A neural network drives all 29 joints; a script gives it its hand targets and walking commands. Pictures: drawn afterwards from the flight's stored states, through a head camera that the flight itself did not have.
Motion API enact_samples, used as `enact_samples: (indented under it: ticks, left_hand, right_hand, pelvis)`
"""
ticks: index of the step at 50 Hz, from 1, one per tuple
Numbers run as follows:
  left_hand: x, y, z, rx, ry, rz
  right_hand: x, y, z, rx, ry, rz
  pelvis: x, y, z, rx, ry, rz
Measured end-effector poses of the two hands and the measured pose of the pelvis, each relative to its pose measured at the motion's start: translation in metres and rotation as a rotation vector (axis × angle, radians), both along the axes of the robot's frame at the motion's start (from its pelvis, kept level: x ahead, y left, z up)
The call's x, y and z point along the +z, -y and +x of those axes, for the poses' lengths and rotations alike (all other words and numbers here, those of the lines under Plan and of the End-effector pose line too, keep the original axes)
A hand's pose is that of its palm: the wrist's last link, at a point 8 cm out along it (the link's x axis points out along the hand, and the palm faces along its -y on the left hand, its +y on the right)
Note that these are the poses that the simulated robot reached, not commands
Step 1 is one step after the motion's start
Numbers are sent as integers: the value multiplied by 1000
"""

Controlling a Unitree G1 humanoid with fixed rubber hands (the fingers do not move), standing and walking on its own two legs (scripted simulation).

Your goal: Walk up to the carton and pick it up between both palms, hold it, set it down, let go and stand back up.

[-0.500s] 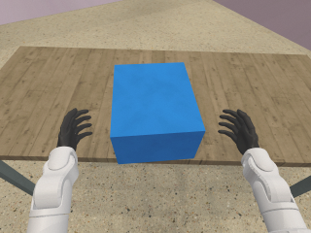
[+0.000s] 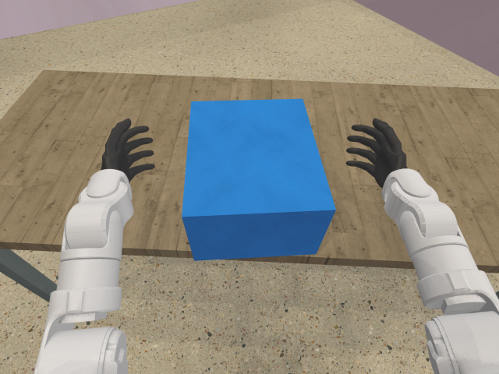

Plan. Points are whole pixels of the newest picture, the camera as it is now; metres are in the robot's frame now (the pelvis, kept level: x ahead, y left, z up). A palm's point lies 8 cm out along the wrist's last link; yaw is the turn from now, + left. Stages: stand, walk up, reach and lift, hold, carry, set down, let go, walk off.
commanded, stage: reach and lift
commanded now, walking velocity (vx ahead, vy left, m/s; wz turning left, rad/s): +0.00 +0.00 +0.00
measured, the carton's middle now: (251, 175) +0.47 +0.05 +0.01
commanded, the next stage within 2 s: none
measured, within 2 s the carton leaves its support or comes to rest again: neither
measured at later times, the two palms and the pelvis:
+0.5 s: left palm (120, 153) +0.38 +0.25 +0.13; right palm (369, 142) +0.46 -0.15 +0.13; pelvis +0.01 +0.00 +0.00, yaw +2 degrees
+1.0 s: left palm (145, 183) +0.38 +0.23 +0.05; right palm (349, 174) +0.44 -0.13 +0.06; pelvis +0.00 +0.01 -0.01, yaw +1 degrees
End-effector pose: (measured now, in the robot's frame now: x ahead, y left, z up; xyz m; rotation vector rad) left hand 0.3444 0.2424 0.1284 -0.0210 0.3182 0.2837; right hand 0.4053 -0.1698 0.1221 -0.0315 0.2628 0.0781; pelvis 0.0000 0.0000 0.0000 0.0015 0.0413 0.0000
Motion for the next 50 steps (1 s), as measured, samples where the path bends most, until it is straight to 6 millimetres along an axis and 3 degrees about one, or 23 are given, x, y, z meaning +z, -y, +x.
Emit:
enact_samples:
  ticks: [13,20,26,39,43,50]
  left_hand:
    - [14,-9,30,-1,9,14]
    - [13,-12,40,1,10,21]
    - [-8,-12,39,1,5,29]
    - [-82,3,21,-4,13,42]
    - [-85,6,28,-5,39,37]
    - [-74,10,39,-14,70,32]
  right_hand:
    - [17,-11,39,1,-6,2]
    - [17,-18,53,-3,-14,0]
    - [-1,-24,54,-5,-22,-16]
    - [-75,-36,31,17,-48,-42]
    - [-78,-39,31,13,-39,-40]
    - [-64,-39,39,-8,-21,-43]
  pelvis:
    - [-1,-2,6,15,-33,-8]
    - [-1,-3,9,24,-44,-12]
    - [0,-3,11,29,-46,-14]
    - [-4,-5,7,31,-135,-21]
    - [-6,-6,5,26,-175,-22]
    - [-9,-8,2,15,-197,-23]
